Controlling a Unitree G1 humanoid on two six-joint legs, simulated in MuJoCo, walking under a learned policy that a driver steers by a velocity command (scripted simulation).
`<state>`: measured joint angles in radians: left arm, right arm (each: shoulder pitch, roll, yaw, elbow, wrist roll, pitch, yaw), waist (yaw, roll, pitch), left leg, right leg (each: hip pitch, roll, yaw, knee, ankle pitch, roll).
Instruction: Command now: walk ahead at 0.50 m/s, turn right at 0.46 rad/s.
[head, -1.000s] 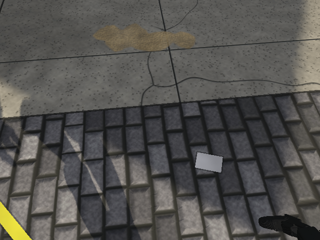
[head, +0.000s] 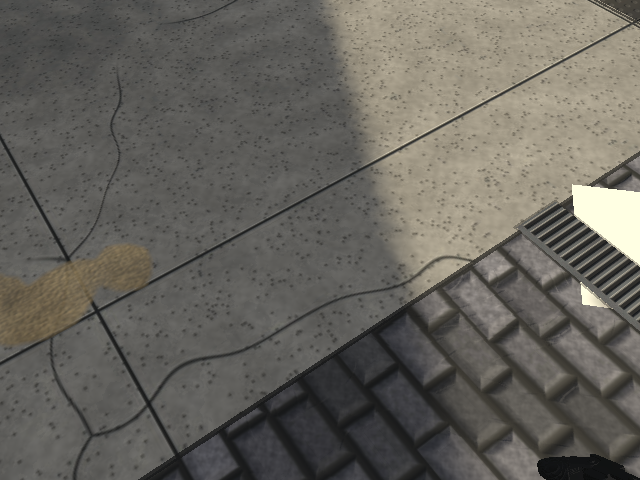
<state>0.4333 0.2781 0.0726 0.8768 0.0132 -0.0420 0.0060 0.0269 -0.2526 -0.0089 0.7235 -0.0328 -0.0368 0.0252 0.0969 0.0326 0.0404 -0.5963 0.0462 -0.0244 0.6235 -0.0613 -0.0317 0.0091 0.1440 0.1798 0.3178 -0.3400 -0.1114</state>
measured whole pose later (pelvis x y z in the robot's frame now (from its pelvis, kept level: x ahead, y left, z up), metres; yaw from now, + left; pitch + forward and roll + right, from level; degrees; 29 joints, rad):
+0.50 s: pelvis +0.26 +0.02 +0.01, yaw -3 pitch +2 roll +2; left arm 0.04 0.23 0.00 0.76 0.03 -0.04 -0.04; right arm 0.46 -0.22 -0.03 0.95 -0.01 -0.08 0.01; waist -0.09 -0.04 0.03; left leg 0.00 -0.06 0.02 0.26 -0.28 0.04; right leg -0.54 -0.05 -0.01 0.61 -0.11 -0.01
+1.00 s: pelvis +0.50 +0.00 +0.00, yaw +13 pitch +1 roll -1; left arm 0.41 0.23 0.04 0.93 0.02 -0.09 0.01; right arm 0.07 -0.24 -0.05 0.77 -0.04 0.01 0.07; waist 0.05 0.03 0.05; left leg -0.62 0.07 0.08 0.72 -0.06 0.07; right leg 0.07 0.01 -0.28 0.24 -0.33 -0.01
